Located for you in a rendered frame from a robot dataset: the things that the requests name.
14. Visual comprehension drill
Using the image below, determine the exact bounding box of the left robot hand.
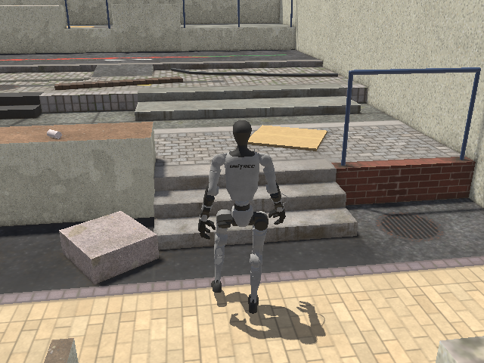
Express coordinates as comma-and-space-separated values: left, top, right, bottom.
198, 219, 216, 239

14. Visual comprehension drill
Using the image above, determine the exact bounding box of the robot torso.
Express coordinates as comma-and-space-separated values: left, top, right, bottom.
224, 149, 259, 227

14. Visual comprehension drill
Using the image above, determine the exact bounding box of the left robot thigh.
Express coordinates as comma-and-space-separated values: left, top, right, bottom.
216, 209, 232, 247

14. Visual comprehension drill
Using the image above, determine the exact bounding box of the robot right upper arm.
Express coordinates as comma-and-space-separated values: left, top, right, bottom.
258, 153, 278, 194

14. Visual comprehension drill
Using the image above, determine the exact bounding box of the robot left forearm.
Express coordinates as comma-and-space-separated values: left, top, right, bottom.
199, 185, 215, 222

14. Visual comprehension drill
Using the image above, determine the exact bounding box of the right robot hand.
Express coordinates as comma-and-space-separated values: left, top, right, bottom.
268, 209, 286, 225

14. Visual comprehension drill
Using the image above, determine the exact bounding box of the robot left upper arm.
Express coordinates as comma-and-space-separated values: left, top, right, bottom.
207, 153, 226, 196

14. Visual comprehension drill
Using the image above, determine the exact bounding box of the robot right forearm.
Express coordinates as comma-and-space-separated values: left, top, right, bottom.
270, 182, 284, 212

